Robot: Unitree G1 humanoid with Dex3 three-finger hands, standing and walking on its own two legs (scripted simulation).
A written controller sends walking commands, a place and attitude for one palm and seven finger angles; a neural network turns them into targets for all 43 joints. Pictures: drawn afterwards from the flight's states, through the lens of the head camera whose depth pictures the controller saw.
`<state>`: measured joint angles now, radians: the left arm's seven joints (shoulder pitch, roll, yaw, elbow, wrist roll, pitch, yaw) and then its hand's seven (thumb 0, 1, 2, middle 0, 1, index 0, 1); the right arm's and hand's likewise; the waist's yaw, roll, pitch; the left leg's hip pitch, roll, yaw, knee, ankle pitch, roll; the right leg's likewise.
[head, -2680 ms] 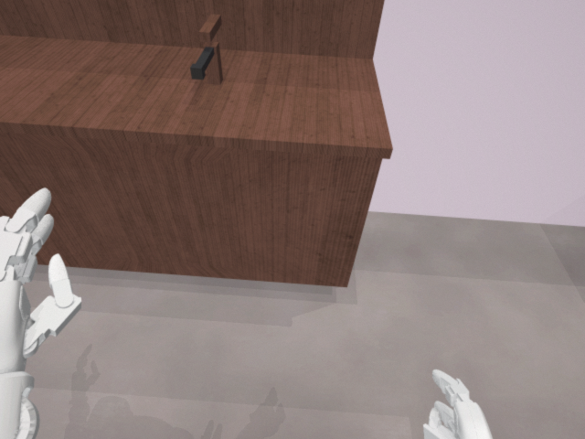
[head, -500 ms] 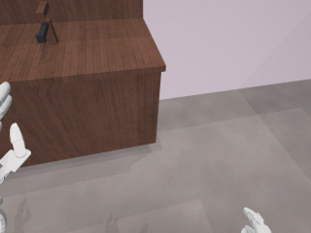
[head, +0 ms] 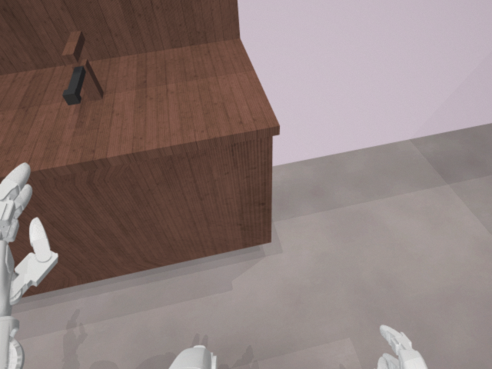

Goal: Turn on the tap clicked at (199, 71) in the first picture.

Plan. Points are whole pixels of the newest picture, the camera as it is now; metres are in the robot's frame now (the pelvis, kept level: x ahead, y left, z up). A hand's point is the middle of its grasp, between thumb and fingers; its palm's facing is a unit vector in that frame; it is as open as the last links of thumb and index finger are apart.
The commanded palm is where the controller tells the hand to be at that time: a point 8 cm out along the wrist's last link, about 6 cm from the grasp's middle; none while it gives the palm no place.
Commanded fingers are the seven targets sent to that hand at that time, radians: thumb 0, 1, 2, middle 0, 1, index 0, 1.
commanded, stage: take the last steps up to it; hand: left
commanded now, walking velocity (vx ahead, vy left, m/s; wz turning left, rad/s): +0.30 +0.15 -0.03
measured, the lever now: (72, 96) +0.67 +0.47 +0.08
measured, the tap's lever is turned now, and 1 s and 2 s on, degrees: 0 0 0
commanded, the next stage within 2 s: come to a stop and stand still in 0.78 s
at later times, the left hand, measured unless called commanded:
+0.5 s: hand (68, 174) +0.33 +0.26 +0.18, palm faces +0.39 -0.78 -0.48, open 7.4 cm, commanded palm +0.29 +0.31 +0.17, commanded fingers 0.00 0.90 0.90 -0.20 -0.30 -0.20 -0.30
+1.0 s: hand (84, 133) +0.42 +0.28 +0.18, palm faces +0.38 -0.81 -0.44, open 7.4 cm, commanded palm +0.38 +0.32 +0.17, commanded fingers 0.00 0.90 0.90 -0.20 -0.30 -0.20 -0.30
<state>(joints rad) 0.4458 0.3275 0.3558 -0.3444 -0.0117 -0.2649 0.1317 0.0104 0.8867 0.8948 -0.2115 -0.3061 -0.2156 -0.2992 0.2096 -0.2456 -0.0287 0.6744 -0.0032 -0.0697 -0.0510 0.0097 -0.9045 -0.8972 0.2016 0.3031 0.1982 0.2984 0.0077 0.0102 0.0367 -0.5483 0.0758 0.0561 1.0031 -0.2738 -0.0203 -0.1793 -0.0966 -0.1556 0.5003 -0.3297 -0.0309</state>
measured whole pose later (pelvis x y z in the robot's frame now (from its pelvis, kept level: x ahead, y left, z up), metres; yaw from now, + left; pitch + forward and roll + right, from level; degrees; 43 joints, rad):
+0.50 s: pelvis +0.12 +0.04 -0.01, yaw -2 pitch +0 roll +2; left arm 0.49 0.38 0.38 -0.49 -0.03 -0.24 0.14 0.01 0.89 0.89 -0.21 -0.31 -0.21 -0.30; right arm 0.25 -0.13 0.02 0.64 0.01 -0.13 -0.06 0.01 -0.90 -0.90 0.20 0.30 0.20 0.30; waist 0.02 0.02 0.01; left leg -0.27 0.05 0.17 0.55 -0.28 -0.01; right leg -0.39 -0.08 -0.14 0.73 -0.37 0.04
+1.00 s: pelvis +0.20 +0.05 -0.01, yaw -3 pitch -1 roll +1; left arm 0.51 0.39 0.39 -0.53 -0.03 -0.27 0.16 0.01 0.88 0.89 -0.22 -0.31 -0.22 -0.30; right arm 0.22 -0.26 -0.06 0.57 0.00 -0.06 -0.07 0.01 -0.91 -0.90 0.20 0.30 0.19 0.30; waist 0.01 -0.01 0.04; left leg -0.31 0.05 0.14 0.50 -0.14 0.00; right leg -0.18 -0.06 -0.13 0.61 -0.40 -0.02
